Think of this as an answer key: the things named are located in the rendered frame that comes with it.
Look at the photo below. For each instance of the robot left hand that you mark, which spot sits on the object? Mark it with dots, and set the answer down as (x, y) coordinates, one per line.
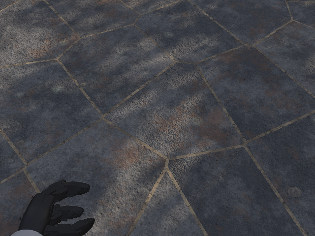
(42, 214)

